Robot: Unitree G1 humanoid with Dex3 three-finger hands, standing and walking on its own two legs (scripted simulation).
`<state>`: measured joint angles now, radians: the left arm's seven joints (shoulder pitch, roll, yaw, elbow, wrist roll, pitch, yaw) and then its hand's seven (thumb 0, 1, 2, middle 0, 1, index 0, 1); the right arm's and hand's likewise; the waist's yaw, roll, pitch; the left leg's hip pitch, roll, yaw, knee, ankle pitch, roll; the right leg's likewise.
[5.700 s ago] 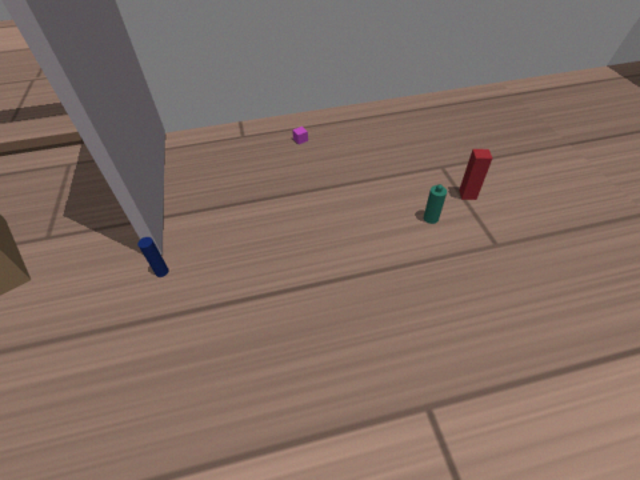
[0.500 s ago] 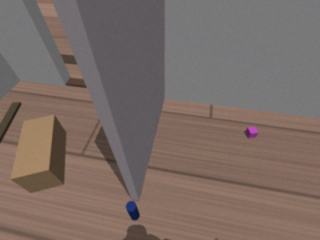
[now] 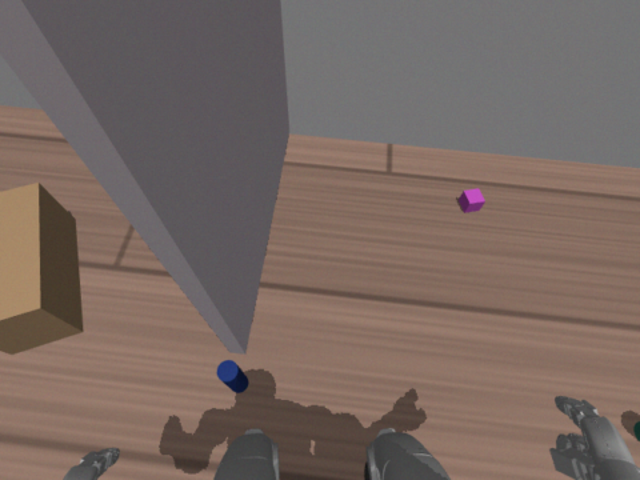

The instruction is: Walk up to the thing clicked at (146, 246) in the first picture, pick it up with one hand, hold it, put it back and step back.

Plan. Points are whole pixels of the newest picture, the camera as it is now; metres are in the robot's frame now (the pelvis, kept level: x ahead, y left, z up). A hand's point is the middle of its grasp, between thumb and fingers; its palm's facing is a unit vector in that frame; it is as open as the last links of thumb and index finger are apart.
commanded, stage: walk up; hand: left
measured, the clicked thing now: (233, 377) +0.34 +0.24 -0.66
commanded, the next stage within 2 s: stand in 1.22 s
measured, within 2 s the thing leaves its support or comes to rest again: neither
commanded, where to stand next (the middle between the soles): +0.03 +0.00 m, yaw +4 degrees
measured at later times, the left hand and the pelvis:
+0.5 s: hand out of the picture +0.03 +0.27 -0.13, palm faces +0.09 -0.91 -0.41, open 7.3 cm; pelvis -0.03 -0.01 +0.01, yaw +4 degrees
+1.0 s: hand out of the picture +0.03 +0.27 -0.12, palm faces +0.07 -0.93 -0.37, open 7.3 cm; pelvis -0.02 +0.00 +0.03, yaw +4 degrees
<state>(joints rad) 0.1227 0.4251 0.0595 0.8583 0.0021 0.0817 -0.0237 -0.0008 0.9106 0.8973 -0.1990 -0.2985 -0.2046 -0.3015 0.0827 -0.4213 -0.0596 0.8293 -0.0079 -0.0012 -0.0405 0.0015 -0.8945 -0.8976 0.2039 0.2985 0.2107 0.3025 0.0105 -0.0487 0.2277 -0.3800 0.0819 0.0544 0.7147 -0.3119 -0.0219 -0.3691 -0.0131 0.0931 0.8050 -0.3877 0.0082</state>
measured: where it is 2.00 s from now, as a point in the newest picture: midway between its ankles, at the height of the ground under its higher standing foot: outside the picture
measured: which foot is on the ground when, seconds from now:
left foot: down 0.00-0.04, up 0.06-0.36, down 0.38-1.00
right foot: up 0.00-0.00, down 0.02-1.00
